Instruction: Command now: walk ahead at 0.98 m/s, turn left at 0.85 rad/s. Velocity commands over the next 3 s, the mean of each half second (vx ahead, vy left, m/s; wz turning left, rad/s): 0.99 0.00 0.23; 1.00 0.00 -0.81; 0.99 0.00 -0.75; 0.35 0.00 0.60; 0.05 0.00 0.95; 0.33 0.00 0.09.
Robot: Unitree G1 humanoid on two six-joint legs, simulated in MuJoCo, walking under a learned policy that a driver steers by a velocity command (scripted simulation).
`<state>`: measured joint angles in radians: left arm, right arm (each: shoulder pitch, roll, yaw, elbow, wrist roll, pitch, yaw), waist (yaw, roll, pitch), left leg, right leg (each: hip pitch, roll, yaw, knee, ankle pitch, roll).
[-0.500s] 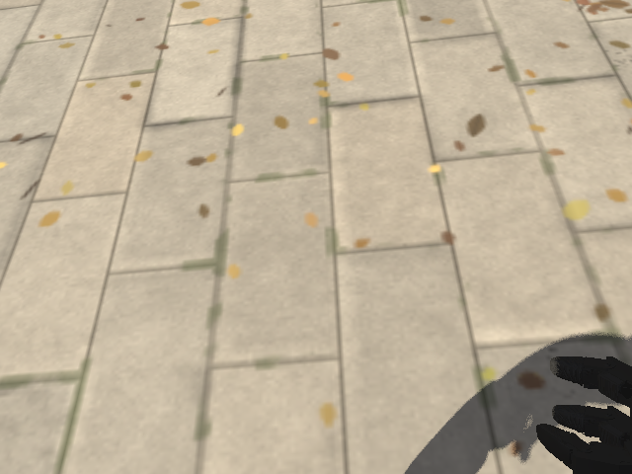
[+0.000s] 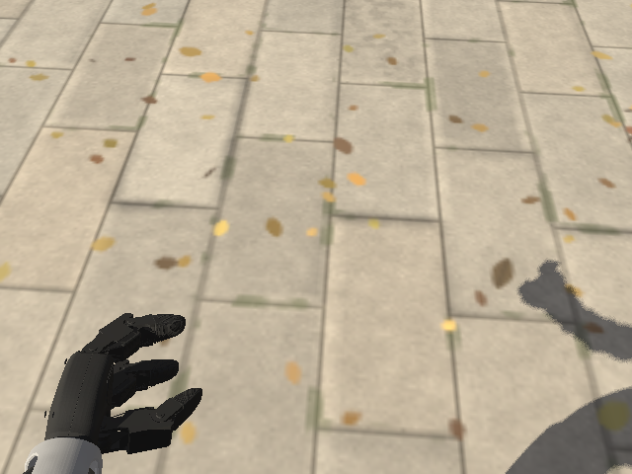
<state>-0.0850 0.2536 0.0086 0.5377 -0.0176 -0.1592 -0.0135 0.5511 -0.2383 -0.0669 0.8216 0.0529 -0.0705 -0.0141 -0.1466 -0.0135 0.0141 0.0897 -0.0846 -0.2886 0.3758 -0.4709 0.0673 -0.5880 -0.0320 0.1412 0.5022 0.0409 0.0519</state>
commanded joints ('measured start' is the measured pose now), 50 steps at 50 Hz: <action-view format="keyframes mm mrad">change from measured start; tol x64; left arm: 1 305 194 104 -3 -23 2 25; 50 497 204 103 81 15 66 -50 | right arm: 1 -122 -166 -38 -97 -27 6 6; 50 -446 -182 14 -237 -20 -111 16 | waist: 1 289 110 -144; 50 168 108 -57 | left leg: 1 -374 100 -79 313 611 38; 5 -1008 120 148 1137 89 -7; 22 -68 62 320 265 340 -8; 25 335 485 -606 -109 -451 126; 44 -67 350 554 298 1546 5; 47 -909 -32 220 1368 -125 -66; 50 -847 110 123 1038 117 5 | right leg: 1 650 1 -56 61 -132 -49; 4 1098 -399 822 -224 -963 -242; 19 391 -219 -3 -439 -93 -227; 26 -288 -24 -6 985 -442 -88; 44 418 84 -337 334 -164 -227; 50 635 -187 686 -301 -697 -401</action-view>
